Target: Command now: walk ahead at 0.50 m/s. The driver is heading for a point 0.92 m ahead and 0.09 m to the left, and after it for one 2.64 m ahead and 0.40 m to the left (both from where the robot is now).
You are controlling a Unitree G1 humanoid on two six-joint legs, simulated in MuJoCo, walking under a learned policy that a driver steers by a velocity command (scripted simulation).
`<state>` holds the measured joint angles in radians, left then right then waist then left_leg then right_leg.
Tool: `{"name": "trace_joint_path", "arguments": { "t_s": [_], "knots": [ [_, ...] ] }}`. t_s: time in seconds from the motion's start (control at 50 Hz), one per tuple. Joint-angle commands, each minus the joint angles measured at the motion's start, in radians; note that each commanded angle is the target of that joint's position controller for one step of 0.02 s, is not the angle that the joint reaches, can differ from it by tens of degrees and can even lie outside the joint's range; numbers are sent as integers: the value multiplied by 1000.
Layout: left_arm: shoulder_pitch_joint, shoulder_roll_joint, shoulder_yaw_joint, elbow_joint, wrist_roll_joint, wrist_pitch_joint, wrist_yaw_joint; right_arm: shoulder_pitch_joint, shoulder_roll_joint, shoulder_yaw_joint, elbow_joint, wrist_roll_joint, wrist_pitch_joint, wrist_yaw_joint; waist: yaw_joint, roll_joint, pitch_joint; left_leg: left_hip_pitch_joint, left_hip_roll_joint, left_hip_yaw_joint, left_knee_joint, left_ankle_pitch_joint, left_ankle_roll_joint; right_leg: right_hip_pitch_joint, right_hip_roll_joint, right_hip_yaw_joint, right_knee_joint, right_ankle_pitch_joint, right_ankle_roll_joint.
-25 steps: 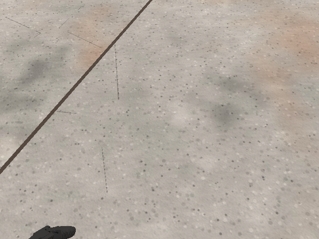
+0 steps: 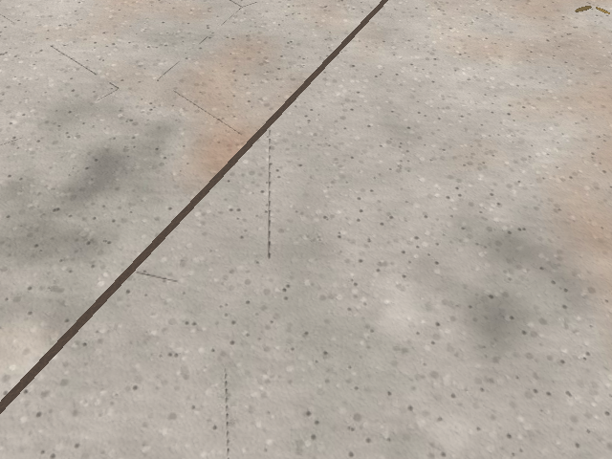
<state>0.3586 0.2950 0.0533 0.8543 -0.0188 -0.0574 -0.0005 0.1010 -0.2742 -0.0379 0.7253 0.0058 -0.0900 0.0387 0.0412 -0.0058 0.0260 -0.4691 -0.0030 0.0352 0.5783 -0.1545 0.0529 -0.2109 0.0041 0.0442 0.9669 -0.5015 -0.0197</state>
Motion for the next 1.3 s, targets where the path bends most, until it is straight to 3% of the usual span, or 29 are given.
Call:
{"name": "trace_joint_path", "arguments": {
  "t_s": [0.02, 0.06, 0.12, 0.26, 0.36, 0.42, 0.44, 0.46, 0.48, 0.5, 0.52, 0.54, 0.56, 0.58, 0.62, 0.7, 0.8, 0.92, 0.98, 1.02, 1.04, 1.06, 1.08, 1.1, 1.12, 1.14, 1.16, 1.2, 1.3],
  "knots": [
    [-71, 126, 20, -109, -14, -46, -2, 205, -155, -45, -2, -3, 1, -9, -112, 76, -140, 558, 308, -493, -294, -115, 180, -540, -83, 37, 280, 101, -21],
    [-75, 106, 26, -108, 4, -33, 1, 140, -112, -33, -8, -20, -4, -7, -55, 89, -80, 385, 253, -370, -348, 44, 173, -445, -134, 39, 193, 196, -12],
    [-61, 64, 19, -99, 9, -7, 5, 141, -121, -38, 11, -9, -19, -9, -28, 85, -58, 309, 235, -276, -416, 132, 195, -412, -146, 25, 111, 248, 12],
    [-281, 26, 3, -152, 12, -18, -8, 219, -161, -49, 67, 3, -4, -33, -91, 62, 12, 338, 187, -118, -459, 174, 154, -434, -118, -15, -281, 573, 37],
    [-401, 36, 1, -196, 1, -30, -33, 290, -179, -57, 117, 13, 18, -38, -125, 69, 47, 459, 242, -125, -408, 169, 143, -436, -88, -23, -417, 543, 11],
    [-361, 68, 11, -194, 3, -37, -44, 273, -196, -65, 128, 18, 32, -45, -83, 91, 20, 526, 269, -132, -325, 313, 117, -353, -62, -39, -461, 438, -31],
    [-285, 88, 23, -172, 6, -39, -42, 249, -200, -66, 125, 20, 37, -48, -33, 94, -25, 521, 247, -107, -234, 465, 99, -234, -32, -69, -488, 430, -51],
    [-136, 133, 48, -123, 10, -38, -34, 247, -176, -57, 123, 15, 42, -50, 32, 74, -123, 471, 193, -65, -58, 550, 72, -19, -13, -86, -493, 446, -81],
    [45, 207, 69, -89, 20, -35, -24, 258, -125, -33, 99, -8, 41, -52, 92, -37, -276, 275, 132, -17, 251, 308, 32, 286, -185, 105, -458, 481, -145],
    [83, 281, 83, -71, 21, -31, -25, 385, -3, 2, 85, -5, 18, -42, 24, -304, -381, -138, -60, -33, 586, -359, -31, 603, -400, 579, -571, 272, -307],
    [82, 175, 58, -80, 10, -30, -24, 327, -109, -20, 104, 20, -2, -37, 76, -201, -361, -257, -20, -172, 707, -434, -23, 580, -397, 651, -650, 112, -291],
    [13, 135, 44, -88, 14, -34, -20, 233, -160, -37, 75, 45, -12, -33, 72, -147, -213, -315, 27, -166, 720, -347, -7, 457, -369, 497, -669, 130, -241],
    [-56, 112, 36, -96, 19, -35, -17, 185, -153, -36, 67, 41, -13, -37, 40, -79, -143, -282, 79, -141, 677, -253, -7, 324, -331, 379, -694, 207, -210],
    [-107, 80, 27, -97, 24, -39, -19, 162, -145, -41, 65, 27, -6, -41, 14, -68, -82, -247, 107, -139, 620, -191, -13, 215, -297, 295, -729, 280, -194],
    [-147, 54, 22, -90, 35, -53, -20, 210, -113, -44, 82, 26, 22, -42, -34, -96, -58, -146, 135, -151, 574, -122, -21, 102, -262, 179, -791, 367, -176],
    [-137, 86, 35, -51, 38, -68, -10, 172, -76, -44, 65, 22, 51, -46, -46, -52, -3, -212, 134, -173, 476, 6, -46, 70, -257, 24, -848, 516, -180],
    [-122, 107, 37, -26, 33, -58, 9, 47, -51, -37, 24, 14, 41, -23, -7, -41, 33, -198, 114, -97, 205, 244, -45, 105, -218, -146, -868, 578, -137],
    [-28, 140, 50, 23, 12, -14, 17, -112, -33, -25, -72, 16, 42, 15, 44, -26, 81, -270, 89, -9, 51, 148, -2, 327, -287, -212, -782, 744, -125],
    [-61, 181, 62, 12, 3, 9, 29, -49, -74, -47, -89, 17, 49, 27, -23, -81, 5, -111, 5, 75, 50, -2, 51, 370, -293, -252, -600, 1202, -95],
    [-98, 192, 63, 1, -2, 22, 37, 199, -157, -96, -36, 21, 53, 14, -167, -73, -127, 240, -67, 83, -27, 19, 115, 260, -249, -280, -257, 1262, -54],
    [-86, 156, 48, -19, 17, 11, 37, 345, -244, -128, -4, 19, 65, -10, -220, 47, -219, 547, 61, -140, -59, 21, 176, 5, -199, -280, 52, 903, -11],
    [10, 3, 1, -67, 41, -23, 14, 296, -321, -132, -16, 23, 53, -13, -83, 265, -301, 859, 301, -711, -153, -112, 372, -447, 27, -151, 377, -66, 44],
    [-110, 89, 14, -82, 2, -67, -4, 332, -232, -107, -34, 15, 43, -10, -165, 141, -371, 890, 333, -832, -270, -182, 374, -558, 15, 48, 454, -83, 24],
    [-200, 125, 25, -114, -30, -89, -12, 290, -188, -94, -30, 9, 31, -9, -167, 100, -226, 783, 303, -677, -288, -103, 322, -620, -34, 48, 414, 15, -2],
    [-206, 113, 22, -112, -18, -98, -6, 224, -163, -86, -38, 13, 25, -9, -116, 15, -146, 631, 256, -557, -290, -3, 285, -575, -78, 45, 318, 99, -8],
    [-202, 119, 29, -100, 9, -94, 1, 160, -131, -76, -52, 11, 25, -11, -77, -1, -92, 499, 215, -466, -304, 99, 261, -510, -105, 38, 232, 140, 3],
    [-169, 124, 35, -91, 14, -80, -1, 126, -107, -65, -69, -3, 24, -17, -42, 22, -81, 415, 196, -410, -325, 174, 252, -441, -128, 41, 196, 176, 13],
    [-137, 99, 33, -83, 23, -54, -2, 118, -110, -63, -69, -1, 19, -24, -20, 30, -71, 324, 180, -346, -358, 274, 253, -390, -136, 16, 121, 210, 46],
    [-287, 46, 10, -125, 28, -43, -4, 187, -146, -68, -30, 3, 17, -46, -73, 60, -21, 250, 106, -189, -384, 298, 189, -366, -108, -23, -225, 524, 80]
  ]
}}
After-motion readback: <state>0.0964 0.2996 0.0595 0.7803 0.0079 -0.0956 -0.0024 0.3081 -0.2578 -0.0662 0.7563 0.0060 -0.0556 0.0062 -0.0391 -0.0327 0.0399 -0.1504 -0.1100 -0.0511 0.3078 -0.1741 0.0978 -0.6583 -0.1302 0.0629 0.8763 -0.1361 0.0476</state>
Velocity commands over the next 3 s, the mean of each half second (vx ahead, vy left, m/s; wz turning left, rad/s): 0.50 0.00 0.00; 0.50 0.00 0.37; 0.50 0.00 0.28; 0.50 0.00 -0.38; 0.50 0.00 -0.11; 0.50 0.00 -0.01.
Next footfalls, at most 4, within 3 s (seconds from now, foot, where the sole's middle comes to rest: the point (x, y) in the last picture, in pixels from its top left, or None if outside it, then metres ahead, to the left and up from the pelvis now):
0.48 right None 0.42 -0.15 -0.76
1.04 left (278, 355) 0.69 0.11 -0.76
1.54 right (320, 233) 1.05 0.02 -0.76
2.06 left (239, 167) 1.29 0.27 -0.76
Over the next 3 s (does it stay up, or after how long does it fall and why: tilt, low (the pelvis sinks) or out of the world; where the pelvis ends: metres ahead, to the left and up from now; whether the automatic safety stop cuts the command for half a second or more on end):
stays up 1.65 0.16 0.01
